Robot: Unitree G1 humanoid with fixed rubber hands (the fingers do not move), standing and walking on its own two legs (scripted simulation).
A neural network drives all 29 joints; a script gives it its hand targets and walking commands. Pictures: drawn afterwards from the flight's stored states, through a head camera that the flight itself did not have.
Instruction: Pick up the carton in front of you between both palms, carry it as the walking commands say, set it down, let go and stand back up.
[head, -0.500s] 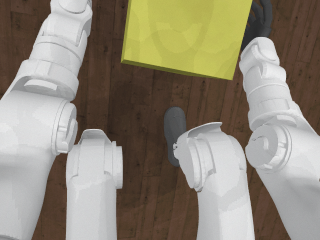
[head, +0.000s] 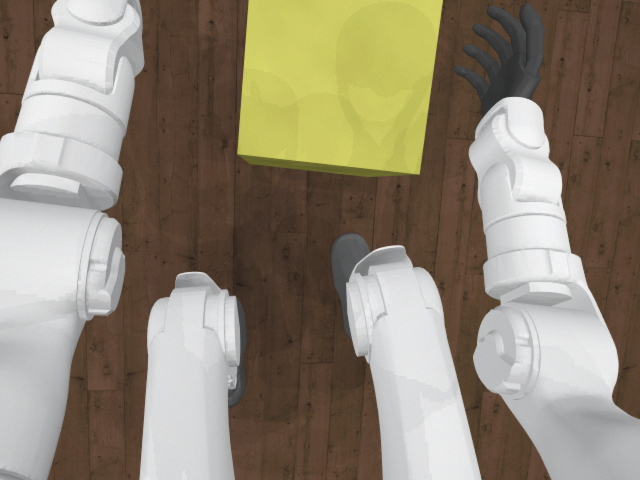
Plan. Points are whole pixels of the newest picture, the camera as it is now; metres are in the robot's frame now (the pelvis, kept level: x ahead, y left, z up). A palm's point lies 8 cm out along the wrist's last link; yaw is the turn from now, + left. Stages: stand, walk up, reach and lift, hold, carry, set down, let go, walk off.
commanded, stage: set down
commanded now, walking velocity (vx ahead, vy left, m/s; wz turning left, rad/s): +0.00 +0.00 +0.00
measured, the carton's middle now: (325, 97) +0.52 -0.09 -0.31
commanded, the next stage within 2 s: let go in 0.68 s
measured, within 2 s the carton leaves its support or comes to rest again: neither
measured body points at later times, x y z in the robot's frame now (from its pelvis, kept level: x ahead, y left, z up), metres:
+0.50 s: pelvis +0.03 -0.01 +0.12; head +0.35 -0.01 +0.44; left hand +0.61 +0.12 +0.01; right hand +0.48 -0.26 +0.01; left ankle +0.07 +0.12 -0.40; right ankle +0.16 -0.13 -0.40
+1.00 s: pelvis +0.06 -0.01 +0.25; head +0.32 -0.01 +0.62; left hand +0.52 +0.16 +0.13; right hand +0.42 -0.24 +0.14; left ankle +0.07 +0.12 -0.40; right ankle +0.16 -0.13 -0.40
